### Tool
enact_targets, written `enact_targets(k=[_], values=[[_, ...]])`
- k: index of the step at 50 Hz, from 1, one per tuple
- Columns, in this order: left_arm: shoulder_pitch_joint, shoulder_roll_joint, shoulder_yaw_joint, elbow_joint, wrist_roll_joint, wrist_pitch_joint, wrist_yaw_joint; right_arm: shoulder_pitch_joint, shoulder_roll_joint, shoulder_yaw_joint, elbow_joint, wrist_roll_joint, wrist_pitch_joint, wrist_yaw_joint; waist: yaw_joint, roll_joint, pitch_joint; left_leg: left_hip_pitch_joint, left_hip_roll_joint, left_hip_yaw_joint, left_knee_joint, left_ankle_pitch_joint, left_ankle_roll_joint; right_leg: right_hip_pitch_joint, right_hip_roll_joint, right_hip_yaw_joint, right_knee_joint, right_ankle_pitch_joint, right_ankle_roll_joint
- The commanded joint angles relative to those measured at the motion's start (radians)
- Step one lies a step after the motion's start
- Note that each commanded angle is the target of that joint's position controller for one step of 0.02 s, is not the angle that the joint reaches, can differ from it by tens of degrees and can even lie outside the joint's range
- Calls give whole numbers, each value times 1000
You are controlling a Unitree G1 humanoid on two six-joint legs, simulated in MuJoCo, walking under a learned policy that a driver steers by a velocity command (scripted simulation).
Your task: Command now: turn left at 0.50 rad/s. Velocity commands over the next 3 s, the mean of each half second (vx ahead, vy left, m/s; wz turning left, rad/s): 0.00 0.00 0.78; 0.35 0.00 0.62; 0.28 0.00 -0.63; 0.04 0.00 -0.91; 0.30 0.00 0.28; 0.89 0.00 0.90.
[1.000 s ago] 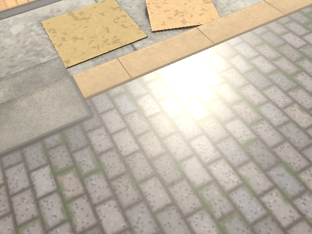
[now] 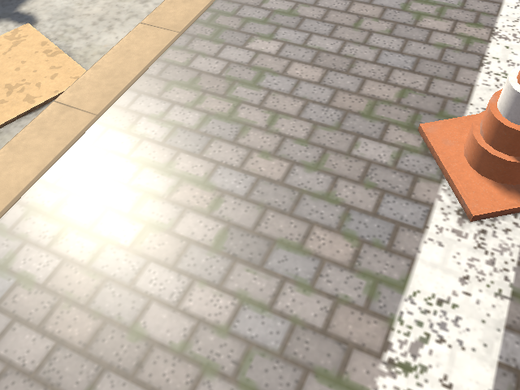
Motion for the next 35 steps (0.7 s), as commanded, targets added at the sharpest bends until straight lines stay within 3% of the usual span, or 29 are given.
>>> enact_targets(k=[1, 5, 9, 12, 13, 14, 15, 16, 17, 18, 19, 21, 22, 24, 28, 32, 33, 35], values=[[26, 149, 46, -47, 2, -7, 20, -10, -110, -43, -63, -6, 5, 3, 63, -183, -67, -129, 11, 4, 148, 18, -27, 106, -260, 77, -105, 491, -145], [53, 159, 56, -35, 11, -16, 23, -74, -78, -38, -113, -6, 22, 22, 88, -187, -56, -143, 37, 27, 32, 42, -41, 129, -300, 53, -109, 389, -156], [38, 185, 70, -38, 15, -31, 5, -98, -68, -36, -156, -1, 26, 35, 82, -196, -81, -33, 38, 70, -115, 38, -10, 77, -330, 0, -69, 377, -135], [33, 215, 86, -42, 10, -36, -14, -103, -80, -45, -180, 7, 25, 41, 69, -191, -101, 44, 27, 102, -220, 49, 22, 49, -356, -29, -7, 344, -97], [23, 219, 90, -44, 0, -35, -21, -82, -78, -48, -179, 6, 23, 41, 46, -170, -109, 100, 17, 111, -300, 96, 36, 20, -353, -57, 47, 303, -67], [29, 217, 93, -39, -6, -31, -28, -38, -87, -53, -165, -2, 14, 35, 14, -108, -119, 199, 5, 81, -418, 194, 53, -50, -326, -102, 152, 209, -16], [63, 190, 90, -43, -10, -26, -38, 23, -180, -77, -151, -21, -1, 18, -14, 120, -114, 312, 130, -177, -607, 307, 96, -217, -227, -179, 418, -31, 54], [-2, 117, 65, -134, 0, -15, -38, 63, -353, -113, -169, -10, -13, 12, -7, 317, -95, 367, 385, -627, -631, 717, 260, -523, -15, -113, 608, -464, 122], [-50, 153, 65, -134, 22, -3, -25, 125, -326, -119, -159, 0, -14, 11, -59, 135, -143, 392, 387, -588, -625, 682, 332, -544, -28, 56, 734, -448, 109], [-32, 155, 66, -123, 12, -4, -24, 71, -284, -104, -162, -2, -10, 4, -20, 93, -104, 353, 336, -513, -620, 576, 322, -558, -44, 90, 758, -356, 95], [-16, 167, 70, -104, 3, -13, -23, -19, -242, -90, -177, -2, -1, -5, 24, 53, -51, 300, 259, -427, -630, 492, 274, -545, -69, 103, 718, -232, 86], [25, 193, 78, -79, 23, -17, -23, -114, -199, -75, -206, 6, 4, -14, 60, 70, -72, 269, 167, -350, -620, 557, 220, -487, -60, 93, 690, -109, 91], [40, 189, 77, -72, 25, -13, -27, -102, -200, -74, -205, 8, 2, -11, 61, 49, -98, 272, 157, -341, -607, 612, 212, -468, -48, 93, 693, -91, 95], [47, 174, 72, -71, 19, -6, -31, -68, -216, -81, -195, 8, -5, -7, 54, 20, -119, 284, 142, -353, -590, 629, 203, -468, -37, 100, 661, -72, 103], [0, 177, 69, -88, 16, -1, -25, -29, -236, -87, -190, 0, -5, -13, 25, 60, -102, 283, 117, -445, -591, 473, 199, -504, -17, 127, 553, -53, 113], [-41, 190, 67, -98, 12, -11, -18, -6, -249, -92, -191, -10, -4, -16, 10, 73, -98, 288, 107, -548, -572, 442, 206, -504, 12, 163, 464, -65, 106], [-42, 195, 65, -96, 16, -16, -21, 9, -252, -94, -189, -12, -6, -14, 2, 68, -131, 289, 99, -587, -598, 256, 218, -482, 16, 171, 442, -70, 102], [-60, 204, 64, -91, 21, -26, -32, 0, -245, -89, -192, -23, -13, -1, -5, 100, -109, 258, 93, -658, -665, -128, 234, -468, 20, 175, 379, -73, 91]])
